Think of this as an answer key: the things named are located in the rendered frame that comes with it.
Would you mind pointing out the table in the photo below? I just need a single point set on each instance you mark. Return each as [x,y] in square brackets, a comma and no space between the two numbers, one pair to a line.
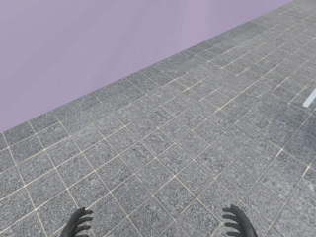
[310,99]

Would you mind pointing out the robot left hand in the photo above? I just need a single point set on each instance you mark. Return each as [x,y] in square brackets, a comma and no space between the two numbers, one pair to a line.
[71,228]

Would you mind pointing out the robot right hand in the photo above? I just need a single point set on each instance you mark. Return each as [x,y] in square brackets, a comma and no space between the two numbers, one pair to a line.
[244,225]

